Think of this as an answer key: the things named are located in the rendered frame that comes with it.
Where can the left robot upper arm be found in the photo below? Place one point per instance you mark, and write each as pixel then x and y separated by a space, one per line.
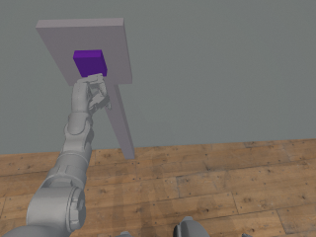
pixel 54 212

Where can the left robot shin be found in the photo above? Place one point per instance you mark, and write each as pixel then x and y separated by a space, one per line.
pixel 124 232

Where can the left robot hand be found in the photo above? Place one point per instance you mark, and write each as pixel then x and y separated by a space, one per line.
pixel 83 100

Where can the right robot shin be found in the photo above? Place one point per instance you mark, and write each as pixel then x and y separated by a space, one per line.
pixel 187 218

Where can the left robot forearm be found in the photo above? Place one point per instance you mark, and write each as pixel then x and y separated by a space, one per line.
pixel 74 157

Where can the robot shin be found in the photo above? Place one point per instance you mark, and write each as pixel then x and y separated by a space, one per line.
pixel 187 218
pixel 124 232

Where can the panel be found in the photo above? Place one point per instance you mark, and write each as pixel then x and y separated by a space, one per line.
pixel 63 36

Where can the button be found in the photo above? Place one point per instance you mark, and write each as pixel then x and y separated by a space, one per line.
pixel 90 62

